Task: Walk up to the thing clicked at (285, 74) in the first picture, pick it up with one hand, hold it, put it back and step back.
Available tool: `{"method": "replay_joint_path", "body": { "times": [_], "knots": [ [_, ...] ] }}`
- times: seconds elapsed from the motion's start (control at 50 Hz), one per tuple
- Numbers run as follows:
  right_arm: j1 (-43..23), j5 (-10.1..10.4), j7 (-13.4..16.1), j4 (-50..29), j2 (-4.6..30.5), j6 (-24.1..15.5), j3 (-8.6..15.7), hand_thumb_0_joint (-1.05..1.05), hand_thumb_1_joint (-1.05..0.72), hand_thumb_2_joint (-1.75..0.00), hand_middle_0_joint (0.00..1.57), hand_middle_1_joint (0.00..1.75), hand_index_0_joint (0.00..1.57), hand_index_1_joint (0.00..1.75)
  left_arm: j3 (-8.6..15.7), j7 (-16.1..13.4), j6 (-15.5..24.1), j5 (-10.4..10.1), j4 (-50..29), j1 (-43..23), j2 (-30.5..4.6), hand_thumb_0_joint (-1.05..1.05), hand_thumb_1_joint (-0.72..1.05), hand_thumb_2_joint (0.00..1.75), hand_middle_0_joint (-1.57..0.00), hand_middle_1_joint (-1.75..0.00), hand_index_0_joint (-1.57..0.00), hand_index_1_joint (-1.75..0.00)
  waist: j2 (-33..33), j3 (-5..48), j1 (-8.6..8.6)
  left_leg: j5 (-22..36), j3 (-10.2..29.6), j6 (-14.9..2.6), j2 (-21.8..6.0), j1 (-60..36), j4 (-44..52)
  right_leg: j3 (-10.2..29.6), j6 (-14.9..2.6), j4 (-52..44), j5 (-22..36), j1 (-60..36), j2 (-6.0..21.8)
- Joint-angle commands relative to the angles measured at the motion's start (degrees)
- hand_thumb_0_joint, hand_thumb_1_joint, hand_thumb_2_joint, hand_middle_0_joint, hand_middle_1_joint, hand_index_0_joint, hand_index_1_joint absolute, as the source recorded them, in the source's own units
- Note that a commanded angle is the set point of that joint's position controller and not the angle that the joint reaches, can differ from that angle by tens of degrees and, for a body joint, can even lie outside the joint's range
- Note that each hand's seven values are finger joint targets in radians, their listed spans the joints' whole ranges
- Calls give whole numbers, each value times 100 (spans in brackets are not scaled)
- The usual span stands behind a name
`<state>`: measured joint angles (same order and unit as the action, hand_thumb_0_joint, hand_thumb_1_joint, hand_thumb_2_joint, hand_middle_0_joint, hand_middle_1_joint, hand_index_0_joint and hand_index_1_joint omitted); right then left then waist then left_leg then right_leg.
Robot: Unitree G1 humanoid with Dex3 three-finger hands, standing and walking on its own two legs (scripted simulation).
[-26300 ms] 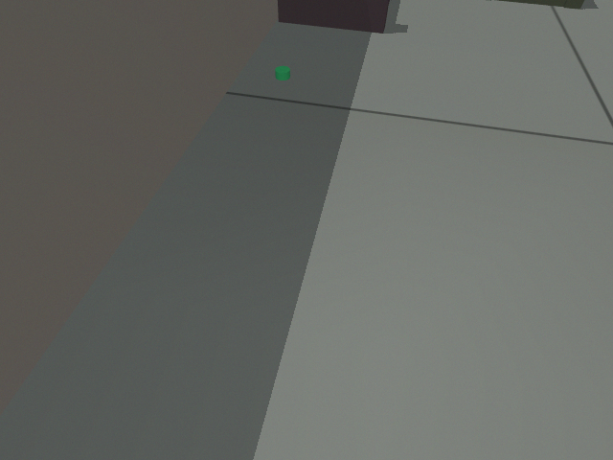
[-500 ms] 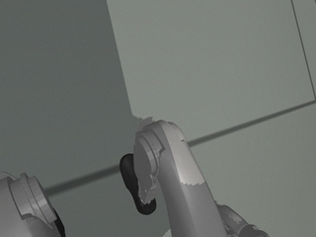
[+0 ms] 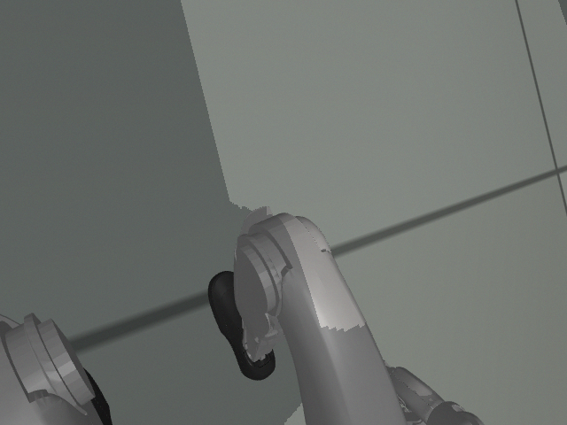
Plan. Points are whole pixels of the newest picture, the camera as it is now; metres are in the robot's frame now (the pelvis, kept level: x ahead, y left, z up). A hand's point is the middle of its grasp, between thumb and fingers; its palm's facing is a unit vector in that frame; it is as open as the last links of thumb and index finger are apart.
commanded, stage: open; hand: left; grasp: from above
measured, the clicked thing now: out of the picture +0.47 +0.34 -0.28
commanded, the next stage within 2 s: withdraw in 0.70 s
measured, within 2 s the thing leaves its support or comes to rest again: rests again in 1.10 s
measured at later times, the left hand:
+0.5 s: hand out of the picture +0.46 +0.34 -0.24, palm faces -0.46 -0.15 -0.88, open 13.9 cm
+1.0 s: hand out of the picture +0.47 +0.35 -0.23, palm faces -0.39 -0.13 -0.91, open 14.1 cm
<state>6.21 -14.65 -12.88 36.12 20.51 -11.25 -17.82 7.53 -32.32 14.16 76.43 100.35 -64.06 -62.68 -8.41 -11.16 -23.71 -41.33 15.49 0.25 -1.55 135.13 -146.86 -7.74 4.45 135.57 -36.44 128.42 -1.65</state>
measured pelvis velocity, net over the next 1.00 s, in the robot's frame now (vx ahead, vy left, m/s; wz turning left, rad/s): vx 0.00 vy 0.00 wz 0.00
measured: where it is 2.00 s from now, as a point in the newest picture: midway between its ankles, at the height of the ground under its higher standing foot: (180, 390)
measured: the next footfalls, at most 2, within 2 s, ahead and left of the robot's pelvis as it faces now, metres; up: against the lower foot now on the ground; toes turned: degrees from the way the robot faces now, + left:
none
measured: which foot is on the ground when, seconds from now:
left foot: down 0.00-1.00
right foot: down 0.00-1.00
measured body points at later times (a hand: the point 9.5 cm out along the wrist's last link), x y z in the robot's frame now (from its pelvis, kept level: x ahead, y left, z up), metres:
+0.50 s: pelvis +0.00 +0.00 +0.00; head +0.28 +0.13 +0.33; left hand +0.48 +0.35 -0.19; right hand +0.05 -0.25 -0.05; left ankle +0.06 +0.13 -0.27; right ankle +0.12 -0.13 -0.27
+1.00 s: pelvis +0.00 +0.00 +0.01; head +0.28 +0.13 +0.33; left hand +0.49 +0.35 -0.18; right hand +0.05 -0.26 -0.04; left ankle +0.06 +0.13 -0.27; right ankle +0.12 -0.13 -0.27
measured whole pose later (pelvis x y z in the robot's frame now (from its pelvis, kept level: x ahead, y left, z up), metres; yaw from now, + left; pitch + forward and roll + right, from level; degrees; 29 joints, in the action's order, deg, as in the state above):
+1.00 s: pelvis +0.00 +0.00 +0.01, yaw +0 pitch +29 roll -15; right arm 7.9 -13.9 -13.1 35.8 20.2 -10.5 -16.6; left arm 9.2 -30.1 12.2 75.3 92.1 -61.8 -61.1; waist -7.3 -9.6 -22.6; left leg -41.4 15.5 0.4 -1.5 135.4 -145.7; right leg -8.0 3.9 134.4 -36.6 128.6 -1.4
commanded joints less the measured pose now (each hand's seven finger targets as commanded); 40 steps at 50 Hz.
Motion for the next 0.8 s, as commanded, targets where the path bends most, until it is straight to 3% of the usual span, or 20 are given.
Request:
{"method": "replay_joint_path", "body": {
  "times": [0.0,0.02,0.06,0.08,0.1,0.12,0.2,0.24,0.3,0.34,0.36,0.38,0.48,0.6,0.64,0.7,0.78],
  "knots": [
    [1112,-13,80,109,1959,-5,574,0,-89,-90,20,30,20,30,55,-305,1,-113,-838,-1520,-1402,0,-46,93,-11,-101,-12,-100,3352,3773,-270,1341,-599,-24,-132,-2999,1597,-830,-510,-1035,1388,-1980,-253],
    [1063,2,76,61,1947,-16,555,0,-90,-90,20,30,20,30,-103,-290,-3,-113,-777,-1602,-1237,0,-49,95,-9,-103,-10,-101,3394,3768,-286,1376,-589,-10,-115,-2965,1581,-840,-521,-995,1428,-1926,-234],
    [1090,0,87,110,1910,3,541,0,-90,-90,20,30,20,30,-14,-302,-68,-85,-505,-1251,-1355,0,-51,97,-7,-104,-8,-103,3217,3744,-244,1410,-621,-32,-130,-2923,1553,-809,-504,-1041,1475,-2071,-272],
    [1139,-4,80,127,1925,-2,546,0,-90,-90,20,30,20,30,-44,-295,-70,-99,-624,-1378,-1326,0,-52,99,-7,-104,-8,-103,3232,3680,-303,1399,-653,-45,-116,-2841,1528,-785,-500,-1047,1486,-2125,-261],
    [1124,-14,87,117,1918,1,561,0,-90,-90,20,30,20,30,22,-304,-71,-105,-775,-1455,-1398,0,-52,98,-7,-104,-8,-103,3302,3854,-248,1492,-658,-48,-121,-2917,1534,-785,-504,-1072,1567,-2177,-283],
    [1058,-13,68,74,1918,-28,549,0,-90,-90,20,30,20,30,-106,-266,-109,-110,-740,-1456,-1233,0,-52,98,-6,-104,-8,-103,3347,3775,-261,1499,-644,-32,-112,-2997,1523,-800,-510,-1013,1544,-1997,-240],
    [1123,30,41,154,1896,-24,532,0,-89,-90,20,30,20,30,-14,-185,-137,-179,-688,-1311,-1312,0,-52,97,-6,-104,-7,-103,3355,3663,-292,1520,-587,-5,-153,-3013,1574,-818,-510,-1038,1513,-1947,-244],
    [1082,31,53,126,1902,10,567,0,-89,-90,20,30,20,30,30,-189,-142,-191,-832,-1296,-1363,0,-52,97,-6,-104,-7,-103,3459,3910,-189,1653,-600,8,-148,-3165,1603,-798,-531,-1043,1596,-2080,-252],
    [1111,44,29,130,1884,31,550,0,-89,-90,20,30,20,30,-56,-116,-154,-220,-601,-1194,-1191,0,-51,96,-6,-105,-7,-103,3333,3651,-280,1581,-575,-1,-148,-2984,1614,-819,-525,-1016,1545,-1959,-253],
    [1122,49,37,79,1860,54,508,0,-89,-90,20,30,20,30,15,-101,-125,-219,-712,-1309,-1285,0,-50,96,-6,-105,-7,-103,3244,3647,-288,1473,-558,-14,-140,-2958,1623,-826,-527,-1042,1453,-1926,-241],
    [1043,62,39,35,1949,32,581,0,-89,-90,20,30,20,30,-138,-59,-108,-227,-792,-1404,-1150,0,-51,95,-6,-105,-7,-103,3301,3553,-310,1335,-607,-35,-125,-2870,1574,-792,-529,-1068,1351,-1847,-241],
    [1093,51,54,75,1914,53,530,0,-89,-90,20,30,20,30,60,-94,-70,-228,-911,-1415,-1411,0,-51,96,-6,-104,-7,-103,3303,3743,-253,1439,-564,-13,-144,-3001,1618,-815,-535,-1086,1417,-1964,-239],
    [1101,34,68,34,1890,74,493,0,-89,-90,20,30,20,30,-119,-79,4,-224,-667,-1296,-1167,0,-49,94,-6,-105,-8,-103,3139,3614,-338,1331,-578,-36,-129,-2899,1601,-821,-509,-1099,1354,-1965,-263],
    [1102,44,113,18,1877,57,486,0,-89,-90,20,30,20,30,-110,-164,29,-150,-679,-1314,-1300,0,-49,96,-6,-105,-8,-103,3156,3625,-295,1260,-590,-35,-136,-2916,1623,-809,-502,-1116,1319,-1999,-270],
    [1164,17,105,64,1922,58,470,0,-89,-90,20,30,20,30,10,-224,55,-135,-991,-1509,-1473,0,-49,95,-6,-105,-8,-103,3384,3841,-281,1472,-570,-17,-151,-3087,1618,-818,-502,-1070,1491,-2038,-238],
    [1103,21,77,88,1897,18,467,0,-89,-90,20,30,20,30,-76,-206,-19,-115,-686,-1305,-1260,0,-48,94,-6,-105,-8,-102,3234,3518,-342,1460,-565,-1,-155,-2927,1549,-837,-496,-1034,1463,-1830,-220],
    [1139,15,99,82,1925,44,513,0,-89,-90,20,30,20,30,40,-232,-75,-146,-855,-1356,-1454,0,-48,95,-6,-106,-8,-104,3418,3846,-245,1601,-588,5,-165,-3091,1627,-814,-509,-1094,1577,-2087,-250]
  ]
}}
